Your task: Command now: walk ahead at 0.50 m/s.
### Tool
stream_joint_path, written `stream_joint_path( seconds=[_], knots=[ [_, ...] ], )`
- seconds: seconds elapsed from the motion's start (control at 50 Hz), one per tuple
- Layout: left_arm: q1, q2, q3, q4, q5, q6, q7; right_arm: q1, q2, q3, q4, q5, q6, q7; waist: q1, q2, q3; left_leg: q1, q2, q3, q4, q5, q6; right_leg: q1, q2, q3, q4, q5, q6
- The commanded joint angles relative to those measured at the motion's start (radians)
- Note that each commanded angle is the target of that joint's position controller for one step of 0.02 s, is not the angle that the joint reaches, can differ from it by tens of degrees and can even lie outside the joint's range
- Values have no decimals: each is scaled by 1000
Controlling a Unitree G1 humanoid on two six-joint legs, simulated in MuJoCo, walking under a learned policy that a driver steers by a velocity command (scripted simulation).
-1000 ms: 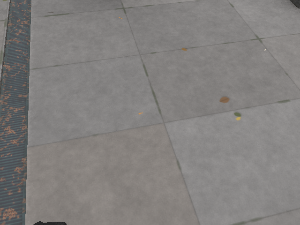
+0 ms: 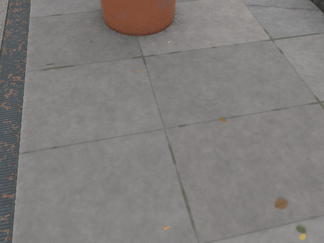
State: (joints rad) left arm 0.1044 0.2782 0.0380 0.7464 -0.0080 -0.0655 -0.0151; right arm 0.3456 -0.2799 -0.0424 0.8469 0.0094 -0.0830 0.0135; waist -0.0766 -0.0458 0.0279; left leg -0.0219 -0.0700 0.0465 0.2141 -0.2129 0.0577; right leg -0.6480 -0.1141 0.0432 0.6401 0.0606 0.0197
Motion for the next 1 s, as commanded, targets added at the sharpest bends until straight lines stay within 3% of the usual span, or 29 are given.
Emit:
stream_joint_path(
  seconds=[0.02, 0.08, 0.1, 0.12, 0.14, 0.16, 0.18, 0.2, 0.22, 0.24, 0.26, 0.28, 0.34, 0.4, 0.48, 0.56, 0.6, 0.62, 0.64, 0.66, 0.68, 0.7, 0.72, 0.74, 0.78, 0.86, 0.94, 1.0],
  knots=[
    [-121, 59, 9, -94, -7, -22, -16, 30, -181, -44, -24, 9, 2, -9, -9, 96, 48, -20, 289, -128, -61, 219, 148, 29, 30, -21, -85, 23, -15],
    [-128, 84, 16, -109, -5, -29, -29, 38, -192, -52, -4, 14, 20, -17, 14, 107, 41, 69, 332, -161, 12, 307, 125, 54, 44, -15, -136, -89, -53],
    [-90, 100, 24, -102, -4, -33, -29, 29, -199, -54, -2, 15, 26, -19, 42, 117, 21, 77, 330, -169, 59, 394, 116, 117, 62, -26, -150, -128, -65],
    [6, 124, 39, -76, -2, -36, -25, 5, -201, -53, -5, 16, 32, -20, 103, 117, -33, 58, 298, -150, 169, 530, 97, 262, 91, -54, -186, -130, -86],
    [166, 178, 65, -32, 4, -37, -14, 5, -167, -38, -13, 6, 33, -21, 173, 96, -153, -37, 239, -116, 365, 527, 66, 519, 67, -38, -166, -99, -119],
    [311, 270, 87, -15, 24, -34, -4, 63, -82, -10, -46, -11, 22, -18, 191, -56, -325, -357, 128, -60, 726, 223, 6, 909, -174, 257, -132, -132, -219],
    [333, 267, 85, -7, 22, -26, -6, 139, -26, 8, -36, 0, 6, -18, 167, -246, -423, -600, 8, -123, 959, -388, -33, 1052, -318, 603, -262, -207, -306],
    [293, 178, 60, -17, 19, -24, -3, 64, -145, -24, -33, 27, 1, -17, 191, -128, -315, -669, 56, -204, 1051, -376, -36, 956, -289, 526, -289, -161, -268],
    [212, 149, 48, -26, 17, -25, -1, 1, -169, -35, -55, 34, 1, -21, 165, -92, -196, -680, 92, -179, 1047, -306, -41, 823, -268, 358, -289, 37, -242],
    [148, 118, 40, -28, 21, -27, -3, -22, -159, -38, -53, 20, 8, -28, 131, -37, -144, -640, 127, -160, 1011, -253, -55, 709, -224, 239, -297, 209, -226],
    [101, 95, 36, -27, 22, -31, -6, -13, -145, -44, -49, 13, 24, -33, 97, -40, -107, -585, 153, -156, 968, -215, -65, 612, -193, 146, -315, 304, -212],
    [68, 86, 35, -24, 27, -35, -6, 12, -126, -46, -45, 16, 43, -33, 67, -64, -98, -519, 166, -147, 951, -183, -74, 540, -169, 82, -339, 345, -203],
    [9, 109, 44, -9, 31, -40, 8, 5, -78, -43, -73, 13, 84, -38, 33, -67, -60, -507, 162, -109, 875, -91, -103, 449, -157, -43, -400, 402, -230],
    [-1, 129, 52, 7, 25, -21, 33, -56, -59, -37, -116, 3, 89, -27, 47, -54, -63, -492, 171, -79, 694, 55, -106, 469, -139, -139, -413, 356, -225],
    [17, 159, 60, 29, 11, 12, 46, -147, -64, -40, -171, 1, 92, 2, 85, -31, -69, -469, 160, -41, 530, 132, -86, 549, -160, -184, -385, 313, -220],
    [13, 186, 73, 39, -16, 43, 45, -179, -93, -57, -222, 0, 107, 23, 81, -38, -52, -461, 140, -13, 447, 8, -40, 611, -203, -176, -274, 279, -191],
    [-3, 176, 74, 39, -29, 53, 48, -114, -110, -72, -219, -1, 106, 22, 36, -19, -77, -341, 89, 25, 312, 75, 5, 597, -166, -212, -114, 319, -137],
    [53, 153, 69, 52, -18, 54, 45, -38, -173, -97, -205, -7, 100, 7, 12, 71, -127, -184, 83, -28, 226, 346, 49, 533, -90, -245, 64, 240, -73],
    [57, 107, 53, 14, 28, 46, 39, 4, -303, -128, -219, -18, 100, -20, 30, 322, -183, 46, 310, -357, 251, 879, 177, 244, 38, -276, 383, -259, 17],
    [57, 92, 41, -8, 37, 44, 30, -15, -295, -113, -247, -39, 90, -15, 40, 345, -331, 154, 469, -649, 202, 822, 378, 64, 171, -88, 620, -778, 48],
    [18, 139, 54, 6, 11, 49, 22, -51, -236, -97, -258, -24, 79, -2, 14, 190, -323, 106, 433, -565, 173, 700, 344, 36, 124, 29, 671, -750, 33],
    [-12, 135, 55, -3, -6, 52, 24, -105, -208, -89, -260, -11, 71, -2, 38, 144, -236, 29, 378, -467, 166, 573, 283, 9, 99, 31, 645, -671, 17],
    [-17, 127, 56, 8, 3, 57, 35, -147, -186, -85, -260, 3, 72, -7, 59, 80, -174, -42, 326, -411, 149, 448, 225, 2, 78, 29, 572, -597, 18],
    [-23, 141, 62, 8, 14, 64, 46, -182, -171, -79, -265, 9, 78, -16, 76, 99, -146, -110, 293, -379, 132, 375, 197, 35, 68, 31, 505, -540, 23],
    [5, 121, 60, 15, 12, 70, 48, -201, -176, -79, -278, -10, 88, -28, 98, 152, -150, -182, 252, -355, 114, 353, 187, 116, 98, 16, 443, -479, 39],
    [-9, 94, 49, 12, 9, 70, 52, -185, -195, -90, -282, -6, 95, -47, 79, 165, -168, -188, 235, -378, 118, 247, 183, 167, 119, 32, 249, -433, 65],
    [-19, 107, 51, 6, 2, 64, 42, -199, -195, -90, -290, -9, 108, -48, 63, 206, -149, -229, 221, -454, 109, 68, 166, 234, 137, 42, 119, -412, 59],
    [5, 117, 56, 6, -1, 48, 28, -207, -191, -88, -294, -3, 117, -45, 66, 223, -141, -212, 216, -522, 134, 71, 149, 284, 149, 41, -10, -409, 35]
  ],
)
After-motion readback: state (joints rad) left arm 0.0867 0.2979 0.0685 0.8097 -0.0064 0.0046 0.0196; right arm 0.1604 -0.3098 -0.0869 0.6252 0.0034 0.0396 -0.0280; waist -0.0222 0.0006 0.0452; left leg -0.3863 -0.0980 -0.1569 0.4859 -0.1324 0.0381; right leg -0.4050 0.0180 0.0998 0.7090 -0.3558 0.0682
